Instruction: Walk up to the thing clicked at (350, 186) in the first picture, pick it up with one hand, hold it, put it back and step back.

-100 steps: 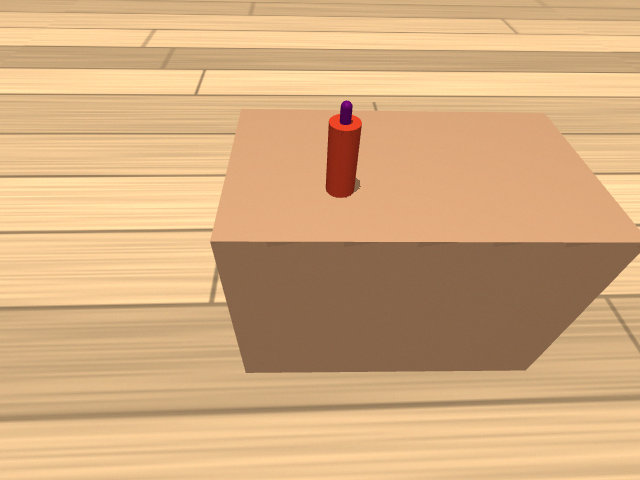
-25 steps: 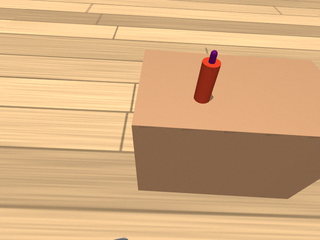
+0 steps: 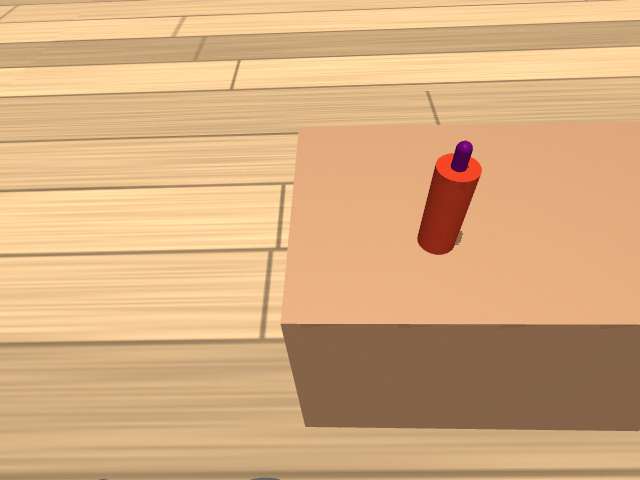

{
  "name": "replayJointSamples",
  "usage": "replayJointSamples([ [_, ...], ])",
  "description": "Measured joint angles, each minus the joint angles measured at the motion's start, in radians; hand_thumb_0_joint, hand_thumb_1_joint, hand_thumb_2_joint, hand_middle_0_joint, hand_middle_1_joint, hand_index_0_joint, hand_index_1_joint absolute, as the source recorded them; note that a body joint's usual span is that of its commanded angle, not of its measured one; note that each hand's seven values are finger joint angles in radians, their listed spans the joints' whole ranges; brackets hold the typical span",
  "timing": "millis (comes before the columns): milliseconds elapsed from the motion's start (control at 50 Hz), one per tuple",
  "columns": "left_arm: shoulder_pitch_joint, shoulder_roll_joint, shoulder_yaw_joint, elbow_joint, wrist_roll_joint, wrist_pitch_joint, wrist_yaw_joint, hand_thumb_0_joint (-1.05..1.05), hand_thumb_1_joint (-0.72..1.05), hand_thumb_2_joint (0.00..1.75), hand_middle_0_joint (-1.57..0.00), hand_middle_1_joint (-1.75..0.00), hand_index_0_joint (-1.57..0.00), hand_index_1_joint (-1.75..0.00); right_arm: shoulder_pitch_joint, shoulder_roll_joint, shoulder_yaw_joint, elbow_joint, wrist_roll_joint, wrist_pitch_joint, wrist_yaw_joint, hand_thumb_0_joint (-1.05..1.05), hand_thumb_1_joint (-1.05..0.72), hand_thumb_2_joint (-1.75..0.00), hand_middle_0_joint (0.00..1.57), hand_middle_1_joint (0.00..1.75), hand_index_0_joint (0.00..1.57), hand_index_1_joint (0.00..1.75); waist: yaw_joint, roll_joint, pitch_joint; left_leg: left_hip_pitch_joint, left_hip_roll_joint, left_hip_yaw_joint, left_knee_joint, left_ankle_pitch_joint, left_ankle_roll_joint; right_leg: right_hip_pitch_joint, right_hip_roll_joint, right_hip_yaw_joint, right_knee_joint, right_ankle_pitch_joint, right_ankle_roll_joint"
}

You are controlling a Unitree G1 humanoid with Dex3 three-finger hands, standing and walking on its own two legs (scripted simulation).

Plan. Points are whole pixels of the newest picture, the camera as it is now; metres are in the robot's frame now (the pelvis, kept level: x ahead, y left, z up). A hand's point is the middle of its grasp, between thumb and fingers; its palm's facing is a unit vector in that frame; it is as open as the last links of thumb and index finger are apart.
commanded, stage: walk up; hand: right
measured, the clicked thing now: (449, 197) +0.55 -0.21 +0.00
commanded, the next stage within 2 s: stand in 1.40 s
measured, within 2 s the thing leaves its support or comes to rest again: neither
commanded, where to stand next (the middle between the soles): +0.07 +0.02 m, yaw -1 degrees
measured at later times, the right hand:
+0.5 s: hand out of the picture +0.13 -0.24 -0.14, palm faces +0.02 +0.91 -0.40, open 7.4 cm
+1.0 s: hand out of the picture +0.09 -0.23 -0.13, palm faces +0.01 +0.94 -0.35, open 7.4 cm
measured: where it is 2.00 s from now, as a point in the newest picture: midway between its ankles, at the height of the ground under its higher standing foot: outside the picture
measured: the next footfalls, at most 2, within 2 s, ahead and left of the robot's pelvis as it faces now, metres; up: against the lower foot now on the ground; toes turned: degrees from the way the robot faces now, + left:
left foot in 0.14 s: +0.10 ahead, +0.16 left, +0.00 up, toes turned +0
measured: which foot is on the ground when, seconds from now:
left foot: up 0.00-0.12, down 0.14-1.00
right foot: down 0.00-1.00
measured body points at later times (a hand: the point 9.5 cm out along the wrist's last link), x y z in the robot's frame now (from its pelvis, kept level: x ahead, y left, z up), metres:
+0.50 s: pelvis +0.03 +0.03 -0.01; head +0.07 +0.03 +0.44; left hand +0.13 +0.34 -0.13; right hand +0.13 -0.29 -0.12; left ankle +0.06 +0.16 -0.72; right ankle +0.02 -0.11 -0.72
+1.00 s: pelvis +0.02 +0.03 +0.02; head +0.03 +0.03 +0.47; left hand +0.12 +0.32 -0.11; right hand +0.09 -0.28 -0.11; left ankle +0.06 +0.16 -0.72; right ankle +0.02 -0.11 -0.72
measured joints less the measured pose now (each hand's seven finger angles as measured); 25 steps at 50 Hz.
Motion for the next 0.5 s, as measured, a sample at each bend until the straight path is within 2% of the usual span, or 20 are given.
replayJointSamples([
  [80, -0.008, 0.001, -0.010, -0.006, 0.013, 0.014, -0.003, 0.00, 0.90, 0.90, -0.21, -0.30, -0.21, -0.30, -0.040, -0.005, 0.000, 0.006, 0.003, -0.018, -0.001, 0.01, -0.90, -0.90, 0.20, 0.30, 0.21, 0.30, 0.010, -0.013, -0.008, -0.015, 0.039, -0.009, -0.178, 0.067, -0.017, 0.003, -0.014, 0.015, 0.011, -0.022, 0.018],
  [140, -0.026, 0.013, -0.011, 0.002, 0.007, 0.040, -0.008, 0.01, 0.90, 0.90, -0.21, -0.30, -0.21, -0.30, -0.061, -0.006, 0.000, 0.024, 0.001, -0.033, -0.009, 0.01, -0.90, -0.90, 0.20, 0.30, 0.21, 0.30, 0.011, -0.036, -0.011, 0.033, 0.045, 0.004, -0.369, 0.229, -0.023, -0.020, -0.030, 0.027, 0.089, -0.074, 0.041],
  [160, -0.037, 0.018, -0.008, 0.012, 0.002, 0.053, -0.007, 0.01, 0.90, 0.90, -0.21, -0.30, -0.21, -0.30, -0.072, 0.001, -0.002, 0.037, -0.005, -0.037, -0.014, 0.01, -0.90, -0.90, 0.20, 0.30, 0.21, 0.30, 0.013, -0.060, -0.006, 0.040, 0.031, 0.017, -0.369, 0.243, -0.029, -0.027, -0.045, 0.041, 0.119, -0.093, 0.048],
  [180, -0.048, 0.019, -0.005, 0.025, -0.002, 0.067, -0.006, 0.01, 0.90, 0.90, -0.21, -0.30, -0.21, -0.30, -0.079, 0.006, 0.002, 0.048, -0.008, -0.039, -0.017, 0.01, -0.90, -0.90, 0.20, 0.30, 0.21, 0.30, 0.016, -0.074, -0.007, 0.038, 0.025, 0.026, -0.355, 0.230, -0.030, -0.032, -0.047, 0.056, 0.135, -0.105, 0.039],
  [240, -0.073, 0.025, 0.000, 0.061, -0.007, 0.097, -0.007, 0.01, 0.90, 0.90, -0.21, -0.30, -0.21, -0.30, -0.094, 0.017, 0.017, 0.065, -0.009, -0.046, -0.019, 0.01, -0.90, -0.90, 0.20, 0.30, 0.21, 0.30, 0.006, -0.080, -0.016, 0.027, 0.040, 0.019, -0.330, 0.201, -0.022, -0.045, -0.004, 0.084, 0.228, -0.236, 0.011],
  [280, -0.087, 0.033, 0.007, 0.077, -0.014, 0.101, -0.007, 0.01, 0.90, 0.90, -0.21, -0.30, -0.21, -0.30, -0.102, 0.024, 0.025, 0.068, -0.010, -0.054, -0.026, 0.01, -0.90, -0.90, 0.20, 0.30, 0.21, 0.30, 0.006, -0.087, -0.013, 0.026, 0.050, 0.018, -0.335, 0.201, -0.023, -0.043, 0.010, 0.086, 0.264, -0.269, 0.002],
  [340, -0.105, 0.038, 0.013, 0.094, -0.017, 0.096, -0.009, 0.01, 0.90, 0.90, -0.21, -0.30, -0.20, -0.30, -0.119, 0.021, 0.032, 0.069, -0.007, -0.059, -0.032, 0.01, -0.90, -0.90, 0.20, 0.30, 0.21, 0.30, 0.008, -0.088, 0.000, 0.023, 0.063, 0.020, -0.337, 0.202, -0.028, -0.004, 0.004, 0.064, 0.192, -0.252, 0.000],
  [380, -0.111, 0.037, 0.014, 0.105, -0.013, 0.089, -0.010, 0.01, 0.90, 0.90, -0.21, -0.30, -0.20, -0.30, -0.131, 0.012, 0.034, 0.070, -0.003, -0.052, -0.034, 0.01, -0.90, -0.90, 0.20, 0.30, 0.21, 0.30, 0.010, -0.083, 0.005, 0.014, 0.069, 0.024, -0.319, 0.192, -0.034, 0.044, -0.001, 0.051, 0.076, -0.140, 0.002],
  [420, -0.121, 0.027, 0.013, 0.123, -0.005, 0.082, -0.010, 0.01, 0.90, 0.90, -0.20, -0.30, -0.20, -0.30, -0.152, 0.001, 0.030, 0.080, 0.007, -0.041, -0.037, 0.01, -0.90, -0.90, 0.20, 0.30, 0.21, 0.30, 0.003, -0.057, 0.017, 0.011, 0.084, 0.012, -0.303, 0.185, -0.042, 0.059, 0.010, 0.040, 0.056, -0.118, 0.043],
  [500, -0.129, 0.018, -0.003, 0.152, -0.007, 0.085, -0.017, 0.01, 0.90, 0.90, -0.21, -0.30, -0.20, -0.30, -0.173, 0.004, 0.027, 0.118, 0.012, -0.033, -0.037, 0.01, -0.90, -0.90, 0.20, 0.30, 0.21, 0.30, -0.006, -0.066, 0.007, 0.044, 0.058, 0.023, -0.361, 0.215, -0.043, 0.063, -0.016, 0.048, 0.061, -0.133, 0.061],
])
